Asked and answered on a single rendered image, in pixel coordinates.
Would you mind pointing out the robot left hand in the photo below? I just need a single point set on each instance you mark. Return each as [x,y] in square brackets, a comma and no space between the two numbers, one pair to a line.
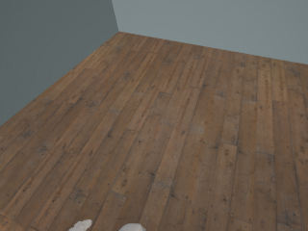
[81,225]

